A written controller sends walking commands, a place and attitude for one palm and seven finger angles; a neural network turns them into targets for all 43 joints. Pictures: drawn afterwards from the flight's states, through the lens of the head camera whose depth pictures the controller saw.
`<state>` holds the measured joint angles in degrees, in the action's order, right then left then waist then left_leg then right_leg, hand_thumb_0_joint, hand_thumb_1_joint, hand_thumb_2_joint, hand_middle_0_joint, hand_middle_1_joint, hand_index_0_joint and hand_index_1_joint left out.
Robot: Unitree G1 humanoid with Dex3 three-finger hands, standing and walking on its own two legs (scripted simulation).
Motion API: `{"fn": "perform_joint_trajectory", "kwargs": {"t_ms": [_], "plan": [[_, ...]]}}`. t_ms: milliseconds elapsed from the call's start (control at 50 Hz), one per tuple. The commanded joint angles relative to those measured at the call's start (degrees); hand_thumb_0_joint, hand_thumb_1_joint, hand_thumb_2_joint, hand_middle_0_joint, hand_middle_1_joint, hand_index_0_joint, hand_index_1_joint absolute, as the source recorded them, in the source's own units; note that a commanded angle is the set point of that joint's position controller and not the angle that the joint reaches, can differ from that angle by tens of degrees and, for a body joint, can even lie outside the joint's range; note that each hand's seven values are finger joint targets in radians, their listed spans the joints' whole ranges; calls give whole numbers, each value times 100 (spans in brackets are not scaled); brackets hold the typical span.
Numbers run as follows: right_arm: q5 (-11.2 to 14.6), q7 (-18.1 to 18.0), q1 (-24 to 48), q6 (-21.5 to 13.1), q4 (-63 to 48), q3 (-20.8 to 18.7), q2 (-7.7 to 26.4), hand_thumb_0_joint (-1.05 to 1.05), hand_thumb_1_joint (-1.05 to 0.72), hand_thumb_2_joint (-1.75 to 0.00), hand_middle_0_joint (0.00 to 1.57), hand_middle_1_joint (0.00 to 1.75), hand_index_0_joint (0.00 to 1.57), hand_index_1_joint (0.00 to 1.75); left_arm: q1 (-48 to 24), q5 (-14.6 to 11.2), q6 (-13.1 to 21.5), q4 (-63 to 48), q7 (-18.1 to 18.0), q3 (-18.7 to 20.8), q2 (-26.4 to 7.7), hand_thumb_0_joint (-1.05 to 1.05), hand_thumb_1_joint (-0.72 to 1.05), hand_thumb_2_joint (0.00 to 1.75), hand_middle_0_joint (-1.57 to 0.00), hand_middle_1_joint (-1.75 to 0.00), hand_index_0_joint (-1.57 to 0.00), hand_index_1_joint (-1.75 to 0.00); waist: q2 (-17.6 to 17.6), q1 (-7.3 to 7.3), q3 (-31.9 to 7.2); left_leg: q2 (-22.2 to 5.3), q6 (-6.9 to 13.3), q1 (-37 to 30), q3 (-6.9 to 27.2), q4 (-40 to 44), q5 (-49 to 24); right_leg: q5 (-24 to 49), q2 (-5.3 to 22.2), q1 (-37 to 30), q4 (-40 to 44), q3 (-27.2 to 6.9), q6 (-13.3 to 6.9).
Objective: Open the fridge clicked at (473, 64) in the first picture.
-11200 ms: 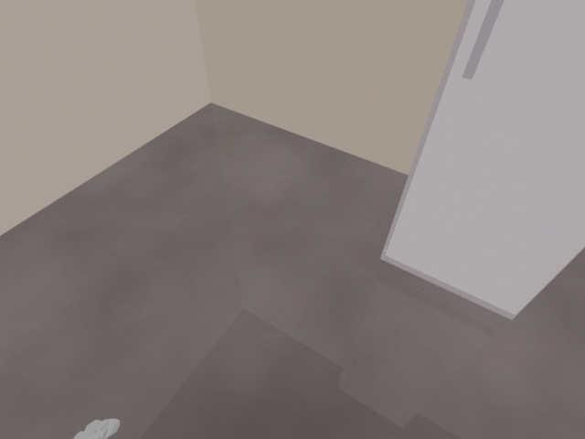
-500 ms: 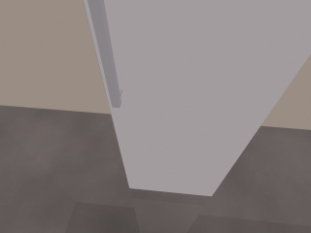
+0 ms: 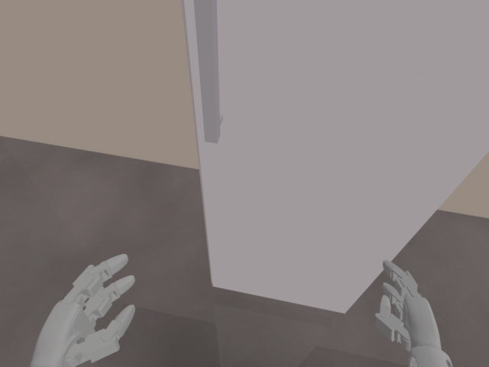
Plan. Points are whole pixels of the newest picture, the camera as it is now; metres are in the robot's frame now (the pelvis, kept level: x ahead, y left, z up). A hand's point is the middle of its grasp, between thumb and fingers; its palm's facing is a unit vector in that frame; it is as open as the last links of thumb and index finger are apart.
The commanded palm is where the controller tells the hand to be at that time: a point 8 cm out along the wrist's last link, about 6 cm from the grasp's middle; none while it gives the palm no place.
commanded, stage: raise the hand to about handle height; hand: left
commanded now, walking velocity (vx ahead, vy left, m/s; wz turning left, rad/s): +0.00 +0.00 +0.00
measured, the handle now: (212, 55) +0.47 +0.10 +0.28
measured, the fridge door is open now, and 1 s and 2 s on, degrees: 0 0 0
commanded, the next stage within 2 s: move the hooked fingers beside the handle in 1.66 s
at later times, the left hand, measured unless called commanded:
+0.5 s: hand (52, 236) +0.22 +0.26 +0.17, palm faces +0.00 -1.00 -0.10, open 11.7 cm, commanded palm +0.19 +0.30 +0.17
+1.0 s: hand (4, 159) +0.26 +0.28 +0.26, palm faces -0.01 -0.98 -0.18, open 13.9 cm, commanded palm +0.22 +0.33 +0.28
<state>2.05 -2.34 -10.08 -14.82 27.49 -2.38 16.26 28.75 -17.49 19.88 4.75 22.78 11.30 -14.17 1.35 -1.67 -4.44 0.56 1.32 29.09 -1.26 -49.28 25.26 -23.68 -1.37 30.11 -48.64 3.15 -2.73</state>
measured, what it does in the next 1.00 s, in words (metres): stands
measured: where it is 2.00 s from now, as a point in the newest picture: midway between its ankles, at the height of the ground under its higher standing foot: outside the picture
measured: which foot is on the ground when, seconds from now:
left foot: down 0.00-1.00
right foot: down 0.00-1.00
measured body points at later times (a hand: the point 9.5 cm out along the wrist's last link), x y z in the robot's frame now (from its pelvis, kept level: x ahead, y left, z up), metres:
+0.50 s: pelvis +0.00 +0.02 +0.02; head -0.01 +0.01 +0.47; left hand +0.22 +0.31 +0.17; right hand +0.17 -0.21 -0.05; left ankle +0.00 +0.11 -0.70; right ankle +0.01 -0.09 -0.70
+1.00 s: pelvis +0.00 +0.02 +0.04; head -0.03 -0.01 +0.49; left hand +0.25 +0.34 +0.27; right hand +0.22 -0.18 -0.02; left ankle +0.00 +0.11 -0.70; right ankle +0.01 -0.09 -0.70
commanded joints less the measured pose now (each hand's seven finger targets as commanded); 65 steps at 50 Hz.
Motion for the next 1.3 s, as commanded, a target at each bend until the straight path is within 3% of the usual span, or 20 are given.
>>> {"fn": "perform_joint_trajectory", "kwargs": {"t_ms": [0,60,100,180,240,280,300,380,440,480,580,660,780,840,940,1020,1080,1140,1180,1280], "plan": [[-92,-95,-120,-337,-515,29,486,0,-90,-90,20,30,20,30,-1899,-154,942,-3306,-520,274,-842,0,36,67,-24,-64,-24,-64,-1189,325,-937,-55,56,-873,314,602,-1750,1530,31,-242,745,-286,65],[-11,-169,-157,-449,-256,119,559,0,-90,-90,20,30,20,30,-2080,104,809,-2747,-372,-291,-666,0,29,64,-24,-69,-24,-69,-1023,585,-259,-141,78,-722,505,739,-1293,1085,30,49,935,-145,112],[62,-250,-108,-473,-210,153,622,0,-90,-90,20,30,20,30,-2265,149,362,-2275,-131,-243,-920,0,25,62,-25,-72,-25,-72,-738,569,-130,-127,103,-608,580,931,-997,860,46,-171,1162,-177,129],[155,-305,126,-411,-326,153,628,0,-90,-90,20,30,20,30,-1408,126,-935,-1129,160,824,-1704,0,15,58,-25,-78,-25,-78,-206,-8,-474,-90,93,-486,480,1320,-1130,934,134,-970,1488,-194,142],[149,-296,430,-360,-567,287,465,0,-90,-90,20,30,20,30,-1472,-402,-1398,-1750,78,1559,-1887,0,8,55,-26,-82,-26,-82,22,-272,-986,-48,49,-686,405,1469,-1704,1538,162,-1609,1478,-53,185],[128,-270,500,-423,-586,376,396,0,-90,-90,20,30,20,30,-1615,-734,-1391,-2104,-22,1923,-1982,0,4,53,-26,-86,-26,-86,17,-370,-1034,-62,3,-789,422,1536,-1952,1749,93,-1842,1512,-27,168],[127,-235,469,-487,-591,401,381,0,-90,-90,20,30,20,30,-1716,-817,-1300,-2402,-62,1918,-1898,0,1,52,-26,-87,-26,-87,-337,-366,-1023,-67,-30,-911,397,1601,-2024,1814,76,-1801,1509,20,143],[109,-164,248,-745,-399,377,464,0,-90,-90,20,30,20,30,-1969,-698,-1103,-2635,-35,1305,-1471,0,-8,48,-27,-93,-27,-93,-529,-153,-714,-121,-46,-1298,378,1677,-2275,2074,21,-1534,1637,15,134],[197,-230,137,-798,-182,322,580,0,-90,-90,20,30,20,30,-2430,-473,-1441,-2136,148,1027,-1536,0,-15,45,-27,-98,-27,-98,-672,27,-199,-151,8,-1272,426,1863,-1647,1490,56,-1224,1892,-17,178],[232,-300,181,-771,-137,307,646,0,-90,-90,20,30,20,30,-2816,-338,-1704,-2073,207,1102,-1827,0,-20,43,-28,-100,-28,-100,-586,0,60,-156,53,-1271,456,2006,-1357,1108,64,-1214,2087,-72,181],[199,-364,400,-730,-216,397,553,0,-90,-90,20,30,20,30,-3757,-355,-1867,-2707,103,1929,-2736,0,-31,38,-29,-108,-29,-108,-706,-197,-582,-127,32,-1809,579,2259,-1586,1161,60,-1762,2208,-30,129],[218,-348,484,-686,-134,489,507,0,-90,-90,20,30,20,30,-4015,-592,-1911,-2312,159,2090,-2633,0,-41,34,-29,-114,-29,-114,-847,-202,-532,-119,-62,-2045,597,2372,-1957,1643,36,-1942,2225,54,98],[327,-275,564,-381,-98,524,602,0,-90,-90,20,30,20,30,-4464,-415,-2915,-1200,539,1619,-2444,0,-50,30,-30,-120,-30,-120,-759,-143,202,-118,-27,-1853,495,2481,-1838,1729,108,-1724,2454,-87,92],[355,-265,694,-269,-231,536,638,0,-90,-90,20,30,20,30,-5191,-290,-3205,-1556,590,1686,-2839,0,-50,30,-30,-120,-30,-120,-590,-120,-267,-93,19,-2025,548,2522,-1818,1619,112,-1818,2451,-45,115],[296,-254,929,-216,-329,623,508,0,-90,-90,20,30,20,30,-5914,-432,-3121,-2172,620,2604,-3769,0,-50,30,-30,-120,-30,-120,-621,-267,-1120,-15,55,-2442,539,2460,-2299,2046,121,-2372,2482,-77,86],[324,-247,955,-154,-125,648,540,0,-90,-90,20,30,20,30,-6140,-471,-3276,-1344,638,2597,-3732,0,-50,30,-30,-120,-30,-120,-954,-222,-538,-24,41,-2278,504,2539,-2041,1861,174,-2144,2633,-120,58],[386,-228,899,-74,-39,598,669,0,-90,-90,20,30,20,30,-6190,-295,-3668,-489,726,2282,-3620,0,-50,30,-30,-120,-30,-120,-595,-201,-119,-66,52,-2047,505,2552,-1914,1683,220,-1903,2704,-149,83],[436,-224,972,-16,-123,561,714,0,-90,-90,20,30,20,30,-6803,-99,-3901,-499,796,1983,-3695,0,-50,30,-30,-120,-30,-120,-627,-124,-342,-47,68,-2087,507,2510,-1822,1561,267,-1777,2642,-191,117],[450,-188,982,12,-185,549,711,0,-90,-90,20,30,20,30,-6381,-149,-3991,-223,897,1777,-3382,0,-50,30,-30,-120,-30,-120,-397,-142,-429,-56,67,-2062,516,2420,-1887,1625,290,-1869,2602,-268,110],[445,-115,1163,119,-340,558,700,0,-90,-90,20,30,20,30,-6114,-421,-3867,-852,1104,2517,-3988,0,-50,30,-30,-120,-30,-120,-52,-282,-1147,-9,119,-1986,463,2157,-2043,1951,376,-2381,2494,-536,246]]}}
